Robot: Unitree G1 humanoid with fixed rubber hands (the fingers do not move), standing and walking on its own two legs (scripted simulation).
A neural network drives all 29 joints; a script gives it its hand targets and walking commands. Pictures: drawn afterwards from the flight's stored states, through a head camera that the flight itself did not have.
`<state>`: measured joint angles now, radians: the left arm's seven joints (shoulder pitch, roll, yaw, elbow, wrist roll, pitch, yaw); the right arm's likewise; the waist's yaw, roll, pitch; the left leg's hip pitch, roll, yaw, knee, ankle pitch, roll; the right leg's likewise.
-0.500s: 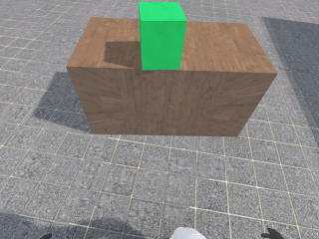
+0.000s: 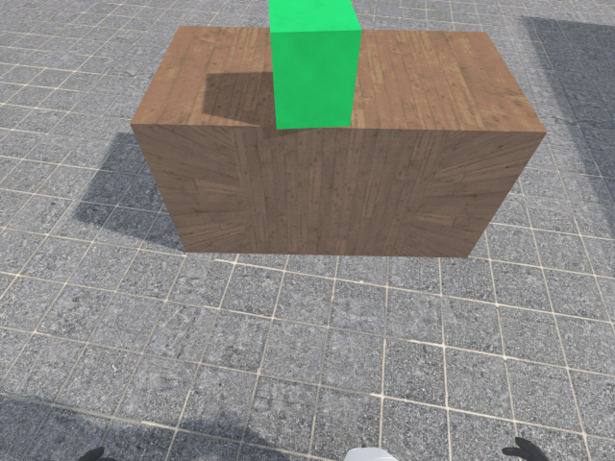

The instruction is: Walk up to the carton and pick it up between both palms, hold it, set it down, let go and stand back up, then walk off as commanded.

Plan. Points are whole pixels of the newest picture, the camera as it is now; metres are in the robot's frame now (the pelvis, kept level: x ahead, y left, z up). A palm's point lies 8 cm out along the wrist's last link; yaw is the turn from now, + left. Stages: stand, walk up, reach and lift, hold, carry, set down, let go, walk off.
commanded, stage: walk off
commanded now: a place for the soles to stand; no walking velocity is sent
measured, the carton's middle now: (310, 62) +1.02 -0.03 -0.02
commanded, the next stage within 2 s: stand in 0.10 s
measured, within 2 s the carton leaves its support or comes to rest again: neither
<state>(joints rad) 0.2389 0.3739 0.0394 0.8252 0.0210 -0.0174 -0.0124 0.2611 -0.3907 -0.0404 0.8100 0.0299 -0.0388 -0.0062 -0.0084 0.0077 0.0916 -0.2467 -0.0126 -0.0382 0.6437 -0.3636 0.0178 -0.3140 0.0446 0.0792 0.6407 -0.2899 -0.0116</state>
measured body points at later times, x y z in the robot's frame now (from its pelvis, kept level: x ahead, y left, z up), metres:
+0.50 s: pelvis +0.00 +0.00 +0.00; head +0.02 +0.00 +0.45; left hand +0.09 +0.30 -0.11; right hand +0.09 -0.31 -0.10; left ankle -0.01 +0.13 -0.72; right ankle +0.04 -0.12 -0.72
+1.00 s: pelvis -0.01 +0.00 +0.00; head +0.01 +0.01 +0.45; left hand +0.09 +0.30 -0.11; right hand +0.08 -0.31 -0.10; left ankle -0.01 +0.13 -0.72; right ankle +0.04 -0.12 -0.72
